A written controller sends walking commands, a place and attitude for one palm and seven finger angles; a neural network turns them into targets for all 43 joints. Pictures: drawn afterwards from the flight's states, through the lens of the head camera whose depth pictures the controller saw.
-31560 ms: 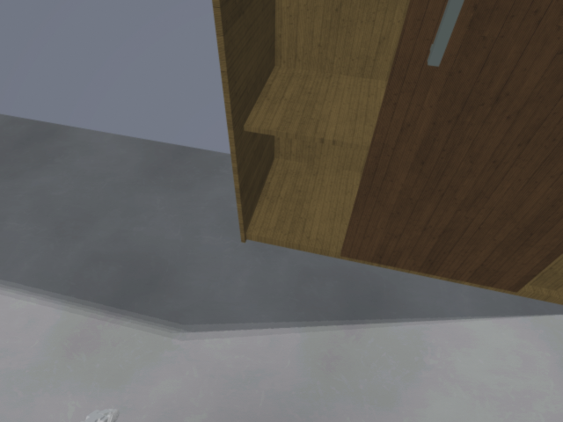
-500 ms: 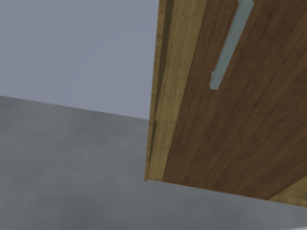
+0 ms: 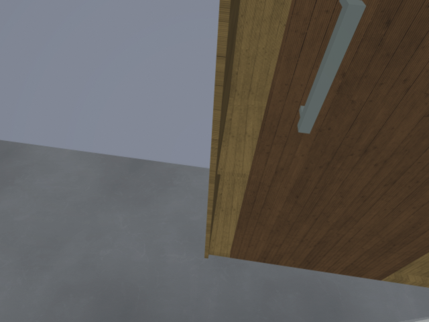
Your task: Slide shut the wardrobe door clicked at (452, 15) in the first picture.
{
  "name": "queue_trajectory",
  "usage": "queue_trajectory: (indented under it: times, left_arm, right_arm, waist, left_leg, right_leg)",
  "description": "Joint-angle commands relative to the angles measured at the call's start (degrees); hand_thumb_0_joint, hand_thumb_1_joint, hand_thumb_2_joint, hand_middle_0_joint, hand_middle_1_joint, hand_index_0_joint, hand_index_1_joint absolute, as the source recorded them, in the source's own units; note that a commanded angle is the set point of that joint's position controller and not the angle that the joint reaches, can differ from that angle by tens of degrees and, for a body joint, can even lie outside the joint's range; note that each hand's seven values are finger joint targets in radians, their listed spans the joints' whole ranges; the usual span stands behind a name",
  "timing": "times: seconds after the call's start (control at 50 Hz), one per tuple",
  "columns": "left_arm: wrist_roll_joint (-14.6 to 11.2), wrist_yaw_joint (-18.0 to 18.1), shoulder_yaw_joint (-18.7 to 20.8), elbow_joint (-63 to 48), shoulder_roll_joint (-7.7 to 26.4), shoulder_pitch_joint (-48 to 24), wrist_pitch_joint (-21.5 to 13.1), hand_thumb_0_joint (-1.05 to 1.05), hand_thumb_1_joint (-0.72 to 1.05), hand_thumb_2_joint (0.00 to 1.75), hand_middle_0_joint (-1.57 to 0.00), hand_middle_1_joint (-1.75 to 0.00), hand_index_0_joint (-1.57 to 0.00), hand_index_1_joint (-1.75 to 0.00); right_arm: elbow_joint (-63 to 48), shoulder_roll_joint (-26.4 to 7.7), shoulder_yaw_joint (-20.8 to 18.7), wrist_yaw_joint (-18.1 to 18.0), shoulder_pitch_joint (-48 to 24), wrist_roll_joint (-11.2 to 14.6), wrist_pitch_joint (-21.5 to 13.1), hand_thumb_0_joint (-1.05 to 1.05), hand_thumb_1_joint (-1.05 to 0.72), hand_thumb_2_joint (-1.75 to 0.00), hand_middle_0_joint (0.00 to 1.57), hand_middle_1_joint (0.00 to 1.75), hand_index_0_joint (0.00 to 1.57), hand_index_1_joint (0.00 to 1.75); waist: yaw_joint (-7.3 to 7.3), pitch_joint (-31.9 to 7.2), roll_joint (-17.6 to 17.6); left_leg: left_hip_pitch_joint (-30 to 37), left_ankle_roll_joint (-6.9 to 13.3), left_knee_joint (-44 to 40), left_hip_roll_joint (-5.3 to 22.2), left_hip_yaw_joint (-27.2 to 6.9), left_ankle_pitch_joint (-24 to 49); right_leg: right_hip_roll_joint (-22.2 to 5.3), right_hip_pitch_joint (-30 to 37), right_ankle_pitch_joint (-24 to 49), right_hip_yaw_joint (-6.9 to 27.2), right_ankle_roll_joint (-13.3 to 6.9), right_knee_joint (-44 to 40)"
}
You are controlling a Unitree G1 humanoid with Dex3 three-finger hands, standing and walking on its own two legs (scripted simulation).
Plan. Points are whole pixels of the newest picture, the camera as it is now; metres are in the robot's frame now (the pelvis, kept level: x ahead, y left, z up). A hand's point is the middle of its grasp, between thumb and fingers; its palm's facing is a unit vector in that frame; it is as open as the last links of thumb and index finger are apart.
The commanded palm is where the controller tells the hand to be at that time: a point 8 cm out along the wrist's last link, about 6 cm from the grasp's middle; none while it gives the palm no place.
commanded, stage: come to a stop and stand still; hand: right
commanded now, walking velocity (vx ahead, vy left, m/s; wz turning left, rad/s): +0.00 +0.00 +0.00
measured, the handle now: (322, 71) +0.48 -0.14 +0.25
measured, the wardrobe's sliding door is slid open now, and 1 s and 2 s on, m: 0.10 0.10 0.10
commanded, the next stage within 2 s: look again from close up in 0.34 s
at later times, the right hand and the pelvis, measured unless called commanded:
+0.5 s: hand out of the picture +0.01 -0.16 -0.17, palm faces +0.04 +0.98 -0.20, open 7.4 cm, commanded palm none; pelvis +0.02 +0.01 +0.00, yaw -1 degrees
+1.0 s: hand out of the picture +0.00 -0.14 -0.17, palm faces +0.06 +0.98 -0.19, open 7.4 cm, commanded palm none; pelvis +0.03 +0.02 +0.00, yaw -1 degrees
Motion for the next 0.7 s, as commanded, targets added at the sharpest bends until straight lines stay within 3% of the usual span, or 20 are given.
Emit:
queue_trajectory:
  times: [0.0, 0.22, 0.4, 0.44, 0.52, 0.68]
  left_arm:
    - [0.1, 0.31, 0.46, -1.21, 3.99, 3.89, -0.54, 0.0, 0.9, 0.9, -0.2, -0.3, -0.2, -0.3]
    - [0.05, 0.31, 0.28, -1.11, 4.45, 2.75, -0.09, 0.0, 0.9, 0.9, -0.2, -0.3, -0.2, -0.3]
    - [0.13, 0.57, 0.06, -0.49, 4.89, 3.2, -0.34, 0.0, 0.9, 0.9, -0.2, -0.3, -0.2, -0.3]
    - [0.13, 0.57, 0.09, -0.42, 4.64, 3.16, -0.2, 0.0, 0.9, 0.9, -0.2, -0.3, -0.2, -0.3]
    - [0.12, 0.62, 0.09, -0.19, 4.47, 3.49, -0.2, 0.0, 0.9, 0.9, -0.2, -0.3, -0.2, -0.3]
    - [0.18, 0.7, 0.0, 0.21, 4.26, 4.09, -0.23, 0.0, 0.9, 0.9, -0.2, -0.3, -0.2, -0.3]
  right_arm:
    - [-0.77, -6.28, -1.14, -0.1, 4.8, -0.06, -0.77, 0.0, -0.9, -0.9, 0.2, 0.3, 0.2, 0.3]
    - [-0.95, -7.31, -1.02, -0.09, 4.06, 0.01, -0.72, 0.0, -0.9, -0.9, 0.2, 0.3, 0.2, 0.3]
    - [-0.85, -7.44, -1.1, -0.16, 4.34, 0.15, -0.84, 0.0, -0.9, -0.9, 0.2, 0.3, 0.2, 0.3]
    - [-0.85, -7.16, -1.08, -0.23, 4.35, 0.09, -0.77, 0.0, -0.9, -0.9, 0.2, 0.3, 0.2, 0.3]
    - [-0.77, -7.31, -1.14, -0.29, 4.55, 0.11, -0.84, 0.0, -0.9, -0.9, 0.2, 0.3, 0.2, 0.3]
    - [-0.6, -6.85, -1.18, -0.37, 4.9, 0.14, -0.79, 0.0, -0.9, -0.9, 0.2, 0.3, 0.2, 0.3]
  waist:
    - [0.08, 1.71, 2.0]
    - [0.01, 2.94, 2.35]
    - [-0.08, 1.22, 1.04]
    - [-0.13, 2.59, 1.76]
    - [-0.03, 1.78, 2.4]
    - [-0.09, 2.42, 1.3]
  left_leg:
    - [-3.89, 1.12, -5.5, 5.03, -4.64, 21.92]
    - [-2.42, 0.97, -7.41, 5.2, -4.31, 22.57]
    - [-0.53, 0.99, -7.11, 5.46, -3.49, 26.67]
    - [-0.94, 0.94, -7.43, 5.3, -3.6, 26.11]
    - [0.03, 0.88, -7.47, 5.33, -3.27, 27.53]
    - [-0.13, 1.07, -8.03, 5.35, -3.36, 25.98]
  right_leg:
    - [-3.8, 4.66, 12.69, 4.49, -2.51, -3.01]
    - [-3.62, 4.56, 11.37, 4.58, -2.02, -3.92]
    - [-3.99, 6.56, 16.23, 4.47, -1.97, -3.92]
    - [-3.94, 5.86, 15.32, 4.52, -1.91, -4.23]
    - [-3.91, 6.31, 15.91, 4.59, -1.88, -4.09]
    - [-4.01, 6.52, 15.6, 4.61, -1.86, -4.89]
